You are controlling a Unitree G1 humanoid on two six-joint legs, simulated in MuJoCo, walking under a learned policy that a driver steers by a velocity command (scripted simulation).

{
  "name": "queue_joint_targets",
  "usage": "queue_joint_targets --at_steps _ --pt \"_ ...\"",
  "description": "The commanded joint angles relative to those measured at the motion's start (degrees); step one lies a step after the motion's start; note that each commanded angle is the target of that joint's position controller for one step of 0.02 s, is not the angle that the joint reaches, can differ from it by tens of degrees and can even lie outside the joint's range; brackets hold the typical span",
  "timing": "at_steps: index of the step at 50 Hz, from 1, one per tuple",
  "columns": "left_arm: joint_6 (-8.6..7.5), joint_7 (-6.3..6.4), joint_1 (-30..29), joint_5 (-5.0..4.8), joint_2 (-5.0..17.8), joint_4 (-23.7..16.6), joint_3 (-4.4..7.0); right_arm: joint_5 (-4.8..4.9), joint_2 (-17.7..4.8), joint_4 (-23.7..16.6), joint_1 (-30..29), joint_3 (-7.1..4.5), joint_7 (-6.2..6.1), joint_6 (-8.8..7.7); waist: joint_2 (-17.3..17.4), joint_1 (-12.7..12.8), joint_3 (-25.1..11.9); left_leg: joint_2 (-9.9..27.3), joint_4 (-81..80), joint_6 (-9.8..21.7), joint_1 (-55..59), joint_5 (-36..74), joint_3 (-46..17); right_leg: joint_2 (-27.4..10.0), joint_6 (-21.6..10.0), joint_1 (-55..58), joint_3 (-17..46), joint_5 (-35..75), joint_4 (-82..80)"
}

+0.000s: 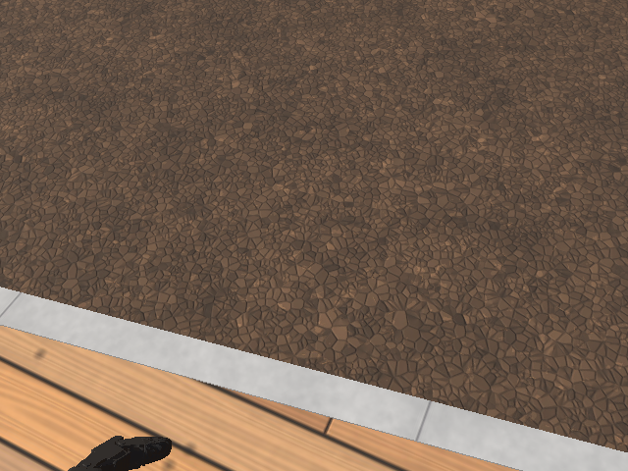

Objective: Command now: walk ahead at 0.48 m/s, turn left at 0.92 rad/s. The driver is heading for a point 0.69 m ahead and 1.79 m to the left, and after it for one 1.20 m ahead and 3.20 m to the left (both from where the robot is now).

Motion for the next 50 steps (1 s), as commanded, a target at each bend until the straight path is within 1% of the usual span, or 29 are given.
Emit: queue_joint_targets --at_steps 1,3,5,7,8,9,10,11,12,14,18,22,23,24,25,26,27,29,32,34,37,40,41,42,43,44,45,47,50 --pt "-0.77 0.79 1.9 -0.71 6.3 -6.0 2.47 2.06 -6.5 -9.9 -10.2 -1.54 -1.05 -2.19 -8.2 7.7 -3.7 10.3 -6.8 5.6 -12.0 41.7 -16.6 4.0 1.6 8.4 -6.0 4.6 -21.6" --pt "-0.20 1.93 2.5 -1.03 2.7 -7.2 1.91 2.73 -7.2 -8.2 -5.2 -2.34 -2.70 0.57 -3.3 5.2 -9.4 4.9 0.9 -2.5 -15.4 40.5 -13.4 10.9 2.0 19.5 -10.7 19.4 -34.1" --pt "0.33 1.61 1.7 -2.23 3.1 -9.6 2.80 2.92 -6.1 -7.7 -2.8 -2.58 -3.71 2.08 1.9 4.5 -12.9 3.2 5.1 -6.7 -13.5 31.1 -17.0 13.9 2.4 24.9 -9.1 27.4 -42.8" --pt "-0.03 1.51 12.9 -0.83 4.7 -7.7 4.31 2.28 -3.1 -9.0 -6.7 -1.76 -3.59 2.20 4.7 12.0 -17.3 -1.6 20.2 -11.0 -13.7 24.9 -15.5 10.7 0.1 38.0 -7.4 43.7 -53.1" --pt "0.28 1.97 20.7 -0.50 7.5 -5.8 4.57 0.09 2.4 -11.0 -5.7 -0.06 -3.20 1.87 -5.1 12.7 -25.2 -5.4 40.4 -12.5 -20.9 -20.8 -11.0 -7.8 -7.2 52.7 9.5 65.5 -47.5" --pt "0.55 1.67 16.5 1.41 8.1 -7.8 3.43 0.44 0.3 -12.8 6.1 0.03 -1.42 0.84 -17.8 4.2 -35.7 -1.5 58.7 -13.8 -18.2 -35.8 -15.4 -25.7 -19.0 52.9 30.7 80.5 -43.5" --pt "1.39 1.52 9.8 0.64 7.7 -9.6 3.81 1.54 -4.4 -12.2 7.8 -1.16 0.03 1.24 -18.0 2.3 -31.6 3.5 66.2 -15.5 -24.1 -32.5 -14.3 -27.1 -23.8 49.2 32.9 73.4 -44.0" --pt "1.84 2.09 4.7 -0.55 8.0 -8.9 4.16 3.62 -5.4 -13.3 3.6 -1.24 0.64 2.56 -19.0 0.4 -24.6 9.0 70.5 -16.5 -32.8 -27.8 -12.0 -26.8 -24.1 46.3 32.8 44.8 -47.2" --pt "3.12 3.10 4.7 -0.81 5.1 -9.2 3.81 2.90 -5.8 -12.8 -2.0 -1.19 -0.10 3.95 -8.9 3.4 -18.3 11.9 68.2 -16.9 -30.9 -22.9 -8.9 -20.8 -20.3 35.9 26.2 27.7 -51.1" --pt "4.12 2.76 0.7 0.69 6.4 -8.3 3.70 2.49 -5.4 -15.2 -7.1 -0.96 -0.96 5.30 -2.3 1.6 -7.6 13.2 58.6 -16.7 -23.1 -17.6 -6.1 -12.3 -16.0 17.3 11.8 27.6 -54.9" --pt "4.17 1.88 -1.9 0.02 9.9 -5.7 6.08 2.35 -0.4 -16.2 -6.1 1.17 -0.31 3.85 -8.2 0.2 -13.3 15.9 28.0 -15.3 -8.4 -9.7 -1.4 -7.7 -14.1 17.0 -4.5 42.6 -53.5" --pt "4.86 1.62 -4.0 -2.22 10.5 -5.9 6.79 2.50 -3.5 -15.3 -3.6 0.05 1.58 4.80 -8.9 -1.2 -15.3 15.8 9.7 -11.8 5.9 1.8 2.7 -12.5 -11.3 13.7 -6.2 21.1 -50.1" --pt "5.41 1.47 -2.1 -2.00 8.3 -5.5 6.30 2.06 -5.0 -14.5 -2.3 -1.06 1.20 4.93 -4.7 -1.1 -13.7 13.9 5.8 -9.2 10.4 2.9 1.2 -9.8 -7.5 8.3 -8.8 9.4 -44.3" --pt "6.55 1.08 1.7 -1.20 5.3 -5.4 5.73 0.91 -11.6 -16.0 -2.7 -2.92 0.30 4.92 12.4 0.7 -7.0 23.6 -6.8 -3.0 10.2 10.1 -18.7 -2.0 -0.9 -3.5 -16.2 -7.6 -24.6" --pt "6.40 1.23 -2.9 -0.57 5.4 -9.4 5.63 -1.44 -17.9 -18.7 -5.8 -3.80 0.26 4.11 21.1 0.8 -8.0 32.7 -13.4 8.5 3.5 13.2 -37.1 5.7 -0.3 -9.6 -7.7 -16.9 -9.9" --pt "6.16 1.61 -5.4 -1.57 7.5 -9.9 6.31 -2.75 -16.1 -19.3 -8.4 -3.89 0.27 3.67 15.0 0.0 -6.8 31.2 -16.7 9.7 -0.8 -0.9 -35.9 5.2 -1.1 -10.6 -3.7 -13.7 -4.1" --pt "5.98 1.88 -3.7 -2.13 8.6 -8.9 6.75 -1.84 -13.8 -19.0 -10.9 -3.22 0.08 3.29 12.2 2.2 -4.4 27.3 -16.1 6.2 -2.9 -7.3 -32.1 4.9 -1.7 -9.8 -2.8 -7.9 -2.7" --pt "5.87 1.97 1.3 -0.47 9.0 -6.0 7.49 0.04 -10.2 -20.1 -16.3 -2.13 -0.39 3.32 6.3 4.6 -7.0 22.9 -10.5 1.7 -2.1 -2.0 -25.9 4.7 -0.6 -6.8 -3.8 0.6 -2.1" --pt "5.16 0.68 -0.6 -0.62 5.5 -7.3 6.38 0.72 -6.3 -19.9 -15.0 -0.95 -1.22 3.80 5.0 4.2 -11.8 19.4 -6.6 0.9 0.8 9.5 -24.0 7.7 0.3 -2.0 -4.7 3.6 -8.4" --pt "4.55 0.18 -3.3 -1.04 4.0 -8.3 5.28 1.01 -6.7 -20.1 -14.3 -1.45 -1.63 4.01 5.6 2.8 -12.9 18.4 -5.3 0.0 3.9 11.2 -25.6 9.1 -0.1 0.9 -4.2 2.9 -20.9" --pt "4.26 -1.22 -1.6 -2.13 5.3 -7.6 4.95 1.19 -7.1 -19.4 -13.6 -1.67 -1.20 4.27 8.8 1.7 -15.0 20.4 -5.9 1.1 5.1 8.3 -29.7 8.3 -1.2 9.1 -3.8 1.6 -31.4" --pt "4.33 -2.03 1.9 -2.60 5.7 -6.2 5.38 1.80 -5.7 -18.5 -14.7 -1.38 -0.51 3.92 9.5 3.2 -11.6 18.9 -6.4 -0.5 -0.4 0.1 -33.2 6.8 -3.8 19.3 -4.1 7.9 -45.3" --pt "4.37 -2.00 2.8 -2.00 5.5 -5.7 5.53 2.00 -4.8 -17.9 -14.0 -1.21 -0.46 3.59 7.0 3.7 -10.6 16.8 -4.3 -2.3 -4.1 -6.5 -32.0 5.3 -5.3 24.4 -3.4 11.6 -50.5" --pt "4.32 -1.95 3.6 -0.79 7.8 -6.3 5.74 1.58 -2.4 -17.5 -10.9 -0.83 -0.38 3.34 -4.6 2.2 -11.9 10.6 8.8 -6.1 -9.8 -21.2 -24.9 -4.5 -8.4 30.3 6.8 15.4 -53.4" --pt "4.28 -1.98 4.2 1.40 12.1 -7.0 6.39 2.84 -5.8 -19.0 -12.5 -2.02 -0.88 2.83 -18.1 2.2 -6.6 1.6 21.7 -10.4 -18.7 -26.3 -14.0 -16.1 -17.4 24.3 21.9 22.2 -59.8" --pt "3.69 -1.69 1.2 1.57 10.5 -8.0 6.14 1.37 -9.7 -18.0 -13.0 -3.52 -0.90 2.32 -14.3 1.5 -4.9 5.6 35.5 -13.3 -18.8 -23.2 -14.6 -18.0 -20.3 19.8 25.1 18.3 -59.8" --pt "3.81 -1.28 -2.2 0.67 7.0 -9.0 5.01 1.74 -10.8 -15.8 -12.1 -4.08 -0.89 2.75 -9.3 0.2 -4.5 6.2 41.5 -14.6 -18.0 -19.1 -14.2 -14.5 -18.5 17.9 18.7 14.9 -58.6" --pt "4.48 -0.83 -4.5 -1.18 4.2 -9.8 3.63 1.66 -7.1 -13.5 -10.0 -3.34 -1.47 3.97 -6.3 0.0 -3.9 6.4 47.9 -16.7 -18.9 -14.1 -12.9 -9.3 -15.8 18.2 12.1 11.0 -57.9" --pt "4.75 -0.47 -1.5 -0.79 3.3 -9.2 2.88 2.16 -3.0 -14.3 -12.6 -1.83 -1.37 3.58 -6.2 2.1 -5.3 8.0 45.8 -17.9 -18.7 -10.3 -10.0 -6.5 -16.2 21.3 6.6 13.1 -57.8"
